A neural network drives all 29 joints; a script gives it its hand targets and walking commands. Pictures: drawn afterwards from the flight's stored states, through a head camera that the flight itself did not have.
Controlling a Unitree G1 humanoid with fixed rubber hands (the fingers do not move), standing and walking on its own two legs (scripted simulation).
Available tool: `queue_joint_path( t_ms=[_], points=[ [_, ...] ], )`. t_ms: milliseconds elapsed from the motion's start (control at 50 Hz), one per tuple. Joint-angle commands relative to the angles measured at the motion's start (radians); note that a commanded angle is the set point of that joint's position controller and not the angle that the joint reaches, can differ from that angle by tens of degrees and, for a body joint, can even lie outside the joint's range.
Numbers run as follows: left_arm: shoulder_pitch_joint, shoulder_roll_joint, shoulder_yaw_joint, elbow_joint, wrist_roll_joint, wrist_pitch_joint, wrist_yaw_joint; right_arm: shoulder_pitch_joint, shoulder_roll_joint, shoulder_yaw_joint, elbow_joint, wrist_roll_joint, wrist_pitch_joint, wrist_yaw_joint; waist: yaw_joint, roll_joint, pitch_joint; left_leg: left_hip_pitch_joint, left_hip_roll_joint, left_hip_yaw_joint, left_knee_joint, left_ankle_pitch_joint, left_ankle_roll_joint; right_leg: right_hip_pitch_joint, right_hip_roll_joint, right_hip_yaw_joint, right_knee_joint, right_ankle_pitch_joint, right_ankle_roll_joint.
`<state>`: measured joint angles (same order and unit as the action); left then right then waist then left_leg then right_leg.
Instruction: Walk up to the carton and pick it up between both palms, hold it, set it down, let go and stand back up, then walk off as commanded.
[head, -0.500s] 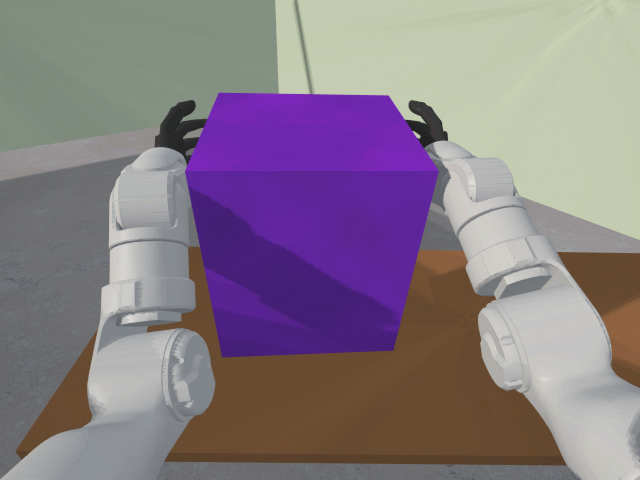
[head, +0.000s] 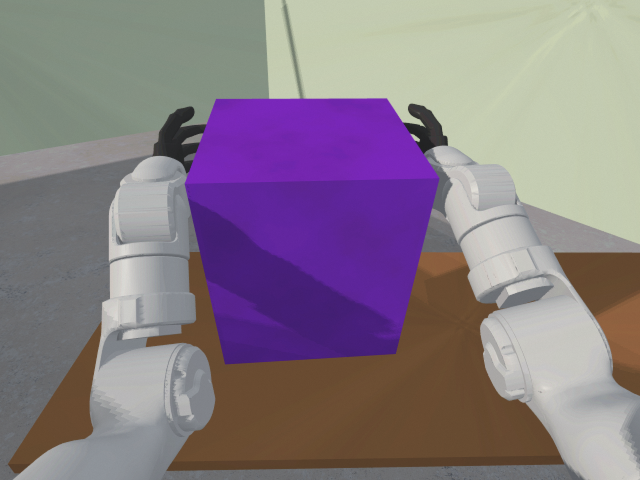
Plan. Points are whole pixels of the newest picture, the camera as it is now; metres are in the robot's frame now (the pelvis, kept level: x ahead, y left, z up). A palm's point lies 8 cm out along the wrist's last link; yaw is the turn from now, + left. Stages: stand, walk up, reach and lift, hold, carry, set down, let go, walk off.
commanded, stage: hold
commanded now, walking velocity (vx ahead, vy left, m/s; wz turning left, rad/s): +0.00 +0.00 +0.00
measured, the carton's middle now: (307, 228) +0.34 +0.00 +0.24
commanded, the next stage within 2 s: none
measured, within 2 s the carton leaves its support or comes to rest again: neither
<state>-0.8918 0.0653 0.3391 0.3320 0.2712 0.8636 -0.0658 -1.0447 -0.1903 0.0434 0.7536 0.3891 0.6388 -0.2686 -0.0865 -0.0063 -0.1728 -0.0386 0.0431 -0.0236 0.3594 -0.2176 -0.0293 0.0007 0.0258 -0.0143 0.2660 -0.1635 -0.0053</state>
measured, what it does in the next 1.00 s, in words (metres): stands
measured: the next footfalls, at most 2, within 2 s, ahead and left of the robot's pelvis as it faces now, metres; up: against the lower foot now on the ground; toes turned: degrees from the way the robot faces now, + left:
none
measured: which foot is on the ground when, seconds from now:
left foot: down 0.00-1.00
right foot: down 0.00-1.00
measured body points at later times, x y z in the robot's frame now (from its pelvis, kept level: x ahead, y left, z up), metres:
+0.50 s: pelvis -0.01 -0.01 +0.00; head -0.11 +0.01 +0.44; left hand +0.37 +0.16 +0.31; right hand +0.37 -0.15 +0.31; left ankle -0.01 +0.13 -0.75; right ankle +0.00 -0.12 -0.75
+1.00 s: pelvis +0.00 +0.00 +0.00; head -0.11 +0.02 +0.44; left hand +0.37 +0.16 +0.31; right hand +0.37 -0.15 +0.31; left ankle -0.01 +0.13 -0.75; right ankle +0.00 -0.12 -0.75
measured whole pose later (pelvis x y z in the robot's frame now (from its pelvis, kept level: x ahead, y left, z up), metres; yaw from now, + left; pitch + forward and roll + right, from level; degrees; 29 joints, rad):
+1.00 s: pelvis +0.00 +0.00 +0.00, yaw +0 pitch -6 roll -1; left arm -0.94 0.08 0.34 0.41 0.27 0.86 -0.07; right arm -1.08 -0.18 0.02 0.81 0.37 0.64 -0.26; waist -0.07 -0.01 -0.18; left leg -0.04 0.04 -0.02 0.36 -0.22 -0.03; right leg -0.01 0.02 -0.01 0.27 -0.17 0.00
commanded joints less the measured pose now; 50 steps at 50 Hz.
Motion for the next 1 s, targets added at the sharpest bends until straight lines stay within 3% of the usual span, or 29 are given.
queue_joint_path(
  t_ms=[0,40,60,100,160,220,240,280,300,320,340,380,400,420,440,480,500,580,660,720,780,800,820,840,900,920,940,960,980],
  points=[
    [-0.709,-0.527,-0.356,-0.084,-0.167,-0.036,-0.129,-0.733,0.608,0.182,-0.306,0.163,-0.033,0.135,0.009,0.077,-0.206,-0.034,-0.080,0.029,-0.038,0.356,-0.038,0.125,0.071,0.016,0.005,0.300,0.035],
    [-0.748,-0.508,-0.330,-0.031,-0.139,-0.030,-0.140,-0.734,0.585,0.126,-0.203,0.126,-0.020,0.158,0.010,0.087,-0.095,-0.081,-0.073,0.035,-0.083,0.211,-0.034,0.070,0.068,0.020,-0.013,0.127,0.019],
    [-0.696,-0.508,-0.322,-0.018,-0.142,-0.021,-0.151,-0.731,0.599,0.138,-0.239,0.125,-0.025,0.154,0.005,0.055,-0.130,-0.083,-0.072,0.040,-0.079,0.216,-0.029,0.091,0.065,0.027,-0.008,0.161,0.020],
    [-0.696,-0.491,-0.301,0.012,-0.140,-0.022,-0.162,-0.796,0.618,0.152,-0.295,0.122,-0.040,0.147,0.024,0.019,-0.148,-0.087,-0.082,0.054,-0.087,0.196,-0.010,0.107,0.055,0.031,-0.006,0.165,0.029],
    [-0.766,-0.483,-0.290,0.054,-0.147,-0.039,-0.147,-0.866,0.640,0.165,-0.271,0.117,-0.046,0.153,0.050,0.002,-0.137,-0.117,-0.086,0.043,-0.086,0.149,0.005,0.067,0.055,0.024,-0.018,0.114,0.031],
    [-0.749,-0.486,-0.262,0.054,-0.148,-0.048,-0.142,-0.850,0.655,0.182,-0.289,0.119,-0.056,0.157,0.073,-0.037,-0.175,-0.095,-0.088,0.054,-0.084,0.188,0.017,0.073,0.055,0.017,-0.014,0.135,0.038],
    [-0.749,-0.499,-0.278,0.058,-0.149,-0.051,-0.144,-0.806,0.650,0.157,-0.232,0.113,-0.047,0.152,0.036,-0.010,-0.174,-0.077,-0.090,0.052,-0.078,0.179,0.009,0.064,0.050,0.020,-0.018,0.144,0.037],
    [-0.755,-0.503,-0.287,0.043,-0.165,-0.053,-0.150,-0.799,0.635,0.129,-0.235,0.103,-0.054,0.151,0.023,0.012,-0.195,-0.067,-0.083,0.046,-0.073,0.189,0.000,0.070,0.048,0.024,-0.013,0.176,0.028],
    [-0.737,-0.517,-0.305,0.049,-0.170,-0.052,-0.150,-0.792,0.626,0.130,-0.249,0.113,-0.055,0.147,-0.004,0.016,-0.204,-0.064,-0.083,0.036,-0.058,0.207,-0.008,0.069,0.048,0.025,-0.018,0.207,0.031],
    [-0.735,-0.508,-0.285,0.100,-0.157,-0.049,-0.161,-0.766,0.586,0.080,-0.172,0.081,-0.047,0.134,-0.026,0.026,-0.139,-0.070,-0.086,0.037,-0.065,0.162,-0.009,0.061,0.046,0.025,-0.029,0.177,0.032],
    [-0.706,-0.481,-0.265,0.088,-0.152,-0.049,-0.163,-0.787,0.608,0.114,-0.223,0.092,-0.052,0.134,0.009,-0.011,-0.153,-0.091,-0.080,0.037,-0.076,0.156,0.002,0.079,0.046,0.027,-0.019,0.167,0.034],
    [-0.752,-0.503,-0.294,0.092,-0.168,-0.053,-0.172,-0.825,0.617,0.104,-0.216,0.091,-0.054,0.138,0.000,0.021,-0.177,-0.109,-0.081,0.035,-0.080,0.111,-0.003,0.070,0.043,0.028,-0.027,0.116,0.026],
    [-0.742,-0.521,-0.280,0.105,-0.155,-0.053,-0.166,-0.829,0.603,0.111,-0.209,0.092,-0.056,0.141,0.012,0.027,-0.176,-0.101,-0.081,0.036,-0.081,0.129,-0.004,0.062,0.050,0.022,-0.019,0.112,0.022],
    [-0.764,-0.507,-0.300,0.101,-0.177,-0.061,-0.171,-0.819,0.601,0.086,-0.221,0.092,-0.052,0.136,-0.027,0.007,-0.169,-0.108,-0.082,0.035,-0.078,0.107,0.002,0.058,0.037,0.032,-0.024,0.124,0.028],
    [-0.778,-0.502,-0.302,0.045,-0.172,-0.071,-0.168,-0.794,0.639,0.117,-0.223,0.098,-0.059,0.135,0.001,0.024,-0.206,-0.083,-0.086,0.040,-0.068,0.158,0.005,0.073,0.035,0.027,-0.010,0.167,0.033],
    [-0.811,-0.549,-0.355,-0.006,-0.193,-0.081,-0.149,-0.806,0.627,0.131,-0.251,0.118,-0.068,0.138,-0.018,0.080,-0.245,-0.081,-0.087,0.031,-0.051,0.217,-0.024,0.092,0.049,0.022,0.005,0.212,0.022],
    [-0.765,-0.535,-0.339,-0.004,-0.185,-0.075,-0.146,-0.811,0.630,0.160,-0.288,0.136,-0.069,0.139,0.009,0.061,-0.274,-0.060,-0.090,0.032,-0.042,0.257,-0.018,0.099,0.051,0.020,0.004,0.251,0.031],
    [-0.762,-0.509,-0.295,0.011,-0.167,-0.072,-0.133,-0.810,0.670,0.199,-0.283,0.143,-0.067,0.135,0.049,0.025,-0.244,-0.070,-0.102,0.040,-0.046,0.245,0.003,0.113,0.045,0.023,0.002,0.259,0.051],
    [-0.743,-0.482,-0.300,0.026,-0.156,-0.060,-0.153,-0.759,0.629,0.163,-0.224,0.124,-0.050,0.129,0.016,0.025,-0.166,-0.072,-0.096,0.042,-0.066,0.187,-0.006,0.093,0.045,0.024,-0.004,0.181,0.043],
    [-0.731,-0.529,-0.365,-0.042,-0.194,-0.061,-0.146,-0.803,0.653,0.187,-0.333,0.160,-0.062,0.123,0.001,0.027,-0.252,-0.043,-0.091,0.030,-0.031,0.304,-0.015,0.125,0.058,0.031,0.004,0.317,0.042],
    [-0.741,-0.528,-0.359,-0.021,-0.192,-0.053,-0.143,-0.765,0.606,0.138,-0.269,0.144,-0.040,0.121,-0.022,0.054,-0.173,-0.043,-0.084,0.027,-0.049,0.274,-0.026,0.091,0.063,0.013,-0.007,0.235,0.032],
    [-0.739,-0.542,-0.343,-0.014,-0.176,-0.049,-0.141,-0.791,0.611,0.154,-0.269,0.139,-0.046,0.136,0.010,0.054,-0.170,-0.058,-0.070,0.022,-0.066,0.247,-0.030,0.080,0.072,0.012,-0.003,0.178,0.019],
    [-0.748,-0.525,-0.332,0.027,-0.166,-0.047,-0.140,-0.792,0.614,0.143,-0.228,0.120,-0.045,0.140,0.021,0.049,-0.132,-0.083,-0.074,0.038,-0.075,0.208,-0.020,0.066,0.066,0.021,-0.012,0.155,0.019],
    [-0.720,-0.524,-0.345,0.001,-0.166,-0.044,-0.144,-0.744,0.603,0.126,-0.221,0.118,-0.036,0.138,-0.016,0.058,-0.133,-0.077,-0.074,0.030,-0.073,0.206,-0.024,0.082,0.060,0.021,-0.010,0.163,0.018],
    [-0.735,-0.544,-0.357,0.019,-0.182,-0.043,-0.150,-0.804,0.597,0.136,-0.240,0.128,-0.046,0.152,0.004,0.067,-0.154,-0.086,-0.068,0.031,-0.075,0.223,-0.035,0.085,0.069,0.025,-0.005,0.152,0.009],
    [-0.723,-0.525,-0.324,0.038,-0.167,-0.039,-0.148,-0.801,0.596,0.137,-0.229,0.127,-0.041,0.150,0.017,0.039,-0.135,-0.096,-0.070,0.032,-0.076,0.222,-0.026,0.097,0.069,0.020,-0.011,0.155,0.012],
    [-0.717,-0.522,-0.331,0.010,-0.170,-0.043,-0.143,-0.792,0.607,0.158,-0.261,0.135,-0.043,0.151,0.024,0.056,-0.175,-0.080,-0.072,0.033,-0.069,0.265,-0.034,0.125,0.071,0.024,0.004,0.206,0.012],
    [-0.734,-0.541,-0.357,-0.027,-0.180,-0.051,-0.134,-0.777,0.612,0.163,-0.260,0.150,-0.043,0.153,0.020,0.087,-0.190,-0.052,-0.068,0.031,-0.056,0.314,-0.035,0.106,0.067,0.018,0.010,0.249,0.014],
    [-0.730,-0.538,-0.354,-0.038,-0.177,-0.043,-0.133,-0.770,0.597,0.168,-0.261,0.147,-0.039,0.152,0.011,0.068,-0.200,-0.061,-0.075,0.032,-0.060,0.310,-0.040,0.129,0.075,0.012,0.007,0.235,0.018]
  ],
)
